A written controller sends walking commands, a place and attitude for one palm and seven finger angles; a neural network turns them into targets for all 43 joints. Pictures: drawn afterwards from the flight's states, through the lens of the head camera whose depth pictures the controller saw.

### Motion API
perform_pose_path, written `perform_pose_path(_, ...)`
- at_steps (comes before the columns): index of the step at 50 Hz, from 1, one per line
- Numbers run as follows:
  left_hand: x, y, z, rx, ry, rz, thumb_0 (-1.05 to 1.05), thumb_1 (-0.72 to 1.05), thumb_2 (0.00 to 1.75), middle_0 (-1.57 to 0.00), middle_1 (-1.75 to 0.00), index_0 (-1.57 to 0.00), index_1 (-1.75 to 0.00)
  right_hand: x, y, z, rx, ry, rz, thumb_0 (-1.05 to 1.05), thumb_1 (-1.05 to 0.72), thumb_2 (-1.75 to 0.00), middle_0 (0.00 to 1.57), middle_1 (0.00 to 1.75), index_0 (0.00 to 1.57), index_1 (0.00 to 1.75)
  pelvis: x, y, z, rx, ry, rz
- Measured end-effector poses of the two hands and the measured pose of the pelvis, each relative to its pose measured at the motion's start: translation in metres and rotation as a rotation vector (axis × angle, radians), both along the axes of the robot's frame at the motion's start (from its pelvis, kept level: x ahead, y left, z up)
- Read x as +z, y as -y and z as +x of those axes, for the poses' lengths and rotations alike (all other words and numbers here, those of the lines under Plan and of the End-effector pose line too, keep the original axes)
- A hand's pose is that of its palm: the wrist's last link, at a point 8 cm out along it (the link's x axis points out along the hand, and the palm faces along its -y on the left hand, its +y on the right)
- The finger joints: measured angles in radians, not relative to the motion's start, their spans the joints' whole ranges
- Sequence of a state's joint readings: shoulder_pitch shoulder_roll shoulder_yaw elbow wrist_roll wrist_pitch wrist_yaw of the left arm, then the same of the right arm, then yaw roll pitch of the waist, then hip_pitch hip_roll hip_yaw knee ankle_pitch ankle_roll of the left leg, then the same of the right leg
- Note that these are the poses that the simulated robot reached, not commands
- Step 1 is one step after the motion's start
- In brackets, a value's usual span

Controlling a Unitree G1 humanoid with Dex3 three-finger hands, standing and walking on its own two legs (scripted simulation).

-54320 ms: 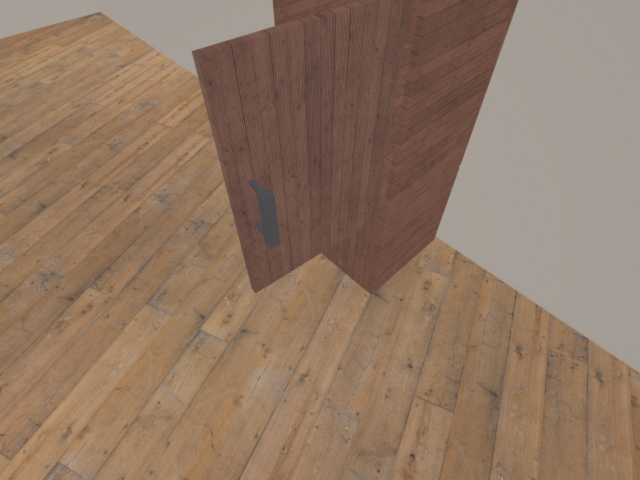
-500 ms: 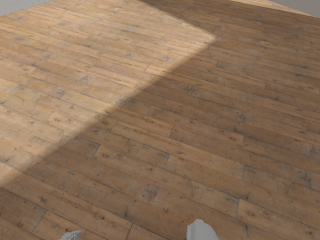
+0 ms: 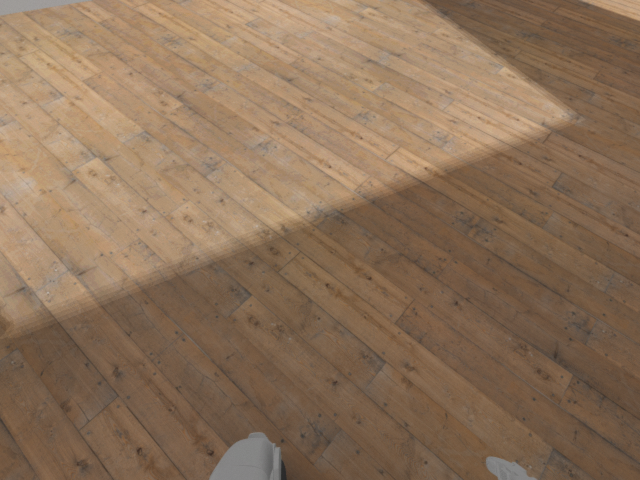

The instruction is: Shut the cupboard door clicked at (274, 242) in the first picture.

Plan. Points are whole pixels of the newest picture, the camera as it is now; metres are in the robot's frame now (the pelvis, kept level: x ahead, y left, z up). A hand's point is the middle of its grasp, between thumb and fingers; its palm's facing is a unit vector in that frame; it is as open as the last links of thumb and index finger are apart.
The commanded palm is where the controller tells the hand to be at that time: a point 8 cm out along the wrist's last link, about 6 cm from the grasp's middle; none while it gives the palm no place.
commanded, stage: turn to face it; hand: left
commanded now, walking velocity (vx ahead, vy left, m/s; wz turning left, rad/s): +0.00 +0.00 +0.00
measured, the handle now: out of the picture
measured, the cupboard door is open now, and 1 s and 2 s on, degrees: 30 30 30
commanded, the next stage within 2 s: none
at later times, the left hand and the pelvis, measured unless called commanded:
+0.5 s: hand out of the picture +0.13 +0.18 -0.17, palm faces -0.07 -0.97 -0.23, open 7.4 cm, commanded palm none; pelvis +0.08 +0.00 -0.01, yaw -9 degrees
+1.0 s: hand (228, 333) +0.33 +0.17 -0.15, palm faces -0.44 -0.87 -0.25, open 7.4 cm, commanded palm none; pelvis +0.12 +0.02 +0.01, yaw -28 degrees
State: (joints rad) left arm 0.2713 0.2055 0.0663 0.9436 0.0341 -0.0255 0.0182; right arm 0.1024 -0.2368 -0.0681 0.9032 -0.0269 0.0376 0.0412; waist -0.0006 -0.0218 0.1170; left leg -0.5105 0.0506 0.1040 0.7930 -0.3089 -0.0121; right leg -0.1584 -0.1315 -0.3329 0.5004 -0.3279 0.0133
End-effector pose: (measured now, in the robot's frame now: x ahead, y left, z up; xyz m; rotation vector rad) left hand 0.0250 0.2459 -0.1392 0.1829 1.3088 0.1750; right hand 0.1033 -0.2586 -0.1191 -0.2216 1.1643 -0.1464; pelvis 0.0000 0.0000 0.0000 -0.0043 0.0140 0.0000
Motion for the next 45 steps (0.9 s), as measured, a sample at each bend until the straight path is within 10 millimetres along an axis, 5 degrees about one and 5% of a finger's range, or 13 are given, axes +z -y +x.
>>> perform_pose_path(5, -0.023, -0.025, -0.009, 0.073, -0.079, 0.003, 0.01, 0.92, 0.90, -0.20, -0.30, -0.20, -0.30, -0.001, -0.023, 0.080, 0.118, 0.125, -0.040, 0.00, -0.91, -0.90, 0.19, 0.30, 0.19, 0.30, -0.020, -0.016, 0.029, 0.026, 0.009, -0.012)
perform_pose_path(12, -0.010, -0.026, 0.026, 0.071, -0.062, -0.001, 0.01, 0.91, 0.90, -0.20, -0.30, -0.20, -0.30, 0.006, -0.052, 0.102, 0.123, 0.135, -0.008, 0.00, -0.91, -0.90, 0.19, 0.30, 0.20, 0.30, -0.005, -0.020, 0.052, -0.003, 0.026, -0.013)
perform_pose_path(18, -0.001, -0.005, 0.061, 0.005, -0.051, -0.024, 0.01, 0.91, 0.90, -0.20, -0.30, -0.20, -0.30, -0.008, -0.053, 0.083, 0.016, 0.077, 0.069, 0.00, -0.90, -0.90, 0.20, 0.30, 0.20, 0.30, -0.002, -0.011, 0.069, -0.075, 0.028, -0.017)
perform_pose_path(24, -0.005, 0.016, 0.096, -0.076, -0.030, -0.006, 0.01, 0.91, 0.90, -0.20, -0.30, -0.20, -0.30, -0.035, -0.017, 0.047, -0.136, -0.011, 0.077, 0.00, -0.90, -0.90, 0.20, 0.30, 0.20, 0.30, -0.014, 0.005, 0.081, -0.146, 0.011, -0.001)
perform_pose_path(32, 0.003, 0.017, 0.142, -0.186, -0.036, -0.007, 0.01, 0.91, 0.90, -0.20, -0.30, -0.21, -0.30, -0.011, 0.011, 0.012, -0.275, -0.073, -0.017, 0.00, -0.91, -0.90, 0.20, 0.30, 0.20, 0.30, 0.000, -0.001, 0.095, -0.242, -0.011, 0.011)
perform_pose_path(39, -0.014, -0.008, 0.208, -0.297, 0.003, -0.012, 0.01, 0.90, 0.90, -0.20, -0.30, -0.21, -0.30, 0.001, 0.001, 0.002, -0.350, -0.014, -0.097, 0.00, -0.91, -0.90, 0.19, 0.30, 0.20, 0.30, -0.010, -0.022, 0.110, -0.335, -0.015, -0.008)
perform_pose_path(45, 0.003, -0.001, 0.277, -0.416, 0.090, -0.012, 0.01, 0.91, 0.90, -0.20, -0.30, -0.20, -0.30, 0.011, -0.023, -0.027, -0.410, -0.057, -0.081, 0.00, -0.90, -0.90, 0.20, 0.30, 0.20, 0.30, 0.002, -0.027, 0.116, -0.416, -0.003, -0.032)
